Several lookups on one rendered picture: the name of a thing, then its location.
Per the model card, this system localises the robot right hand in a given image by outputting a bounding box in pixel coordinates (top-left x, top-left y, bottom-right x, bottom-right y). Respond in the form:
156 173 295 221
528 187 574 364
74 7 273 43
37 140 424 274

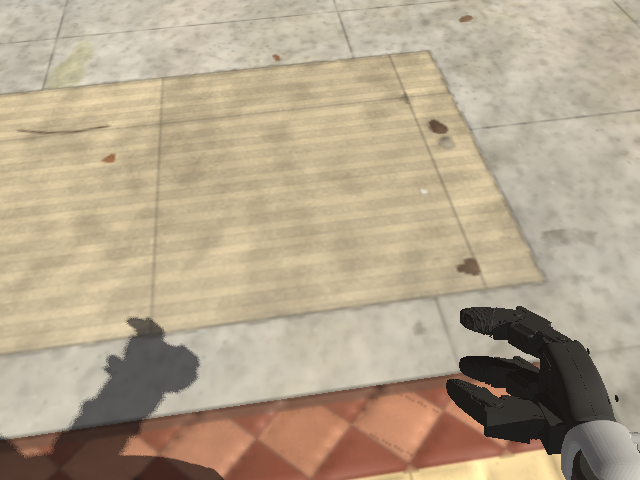
446 306 619 455

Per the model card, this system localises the robot right forearm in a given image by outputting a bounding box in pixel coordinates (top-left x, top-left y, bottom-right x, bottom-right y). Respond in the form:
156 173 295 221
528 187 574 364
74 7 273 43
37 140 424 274
561 420 640 480

